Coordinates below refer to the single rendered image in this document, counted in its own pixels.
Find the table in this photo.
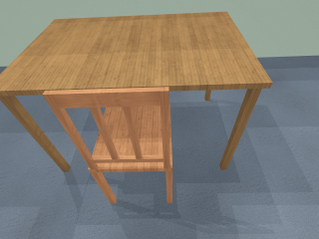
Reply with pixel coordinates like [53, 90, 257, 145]
[0, 11, 273, 172]

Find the chair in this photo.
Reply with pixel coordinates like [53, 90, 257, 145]
[43, 87, 172, 204]

